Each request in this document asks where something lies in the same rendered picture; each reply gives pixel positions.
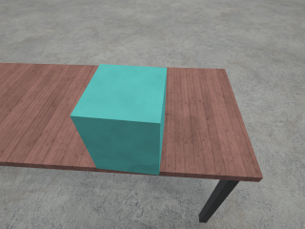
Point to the table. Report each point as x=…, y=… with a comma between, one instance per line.
x=204, y=133

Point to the carton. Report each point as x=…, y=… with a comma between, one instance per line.
x=121, y=116

